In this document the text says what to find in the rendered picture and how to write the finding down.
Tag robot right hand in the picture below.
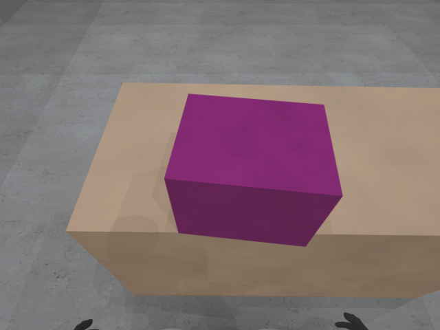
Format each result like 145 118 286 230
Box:
335 312 368 330

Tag pedestal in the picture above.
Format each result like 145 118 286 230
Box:
66 82 440 298

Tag carton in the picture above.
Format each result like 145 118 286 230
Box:
164 93 343 247

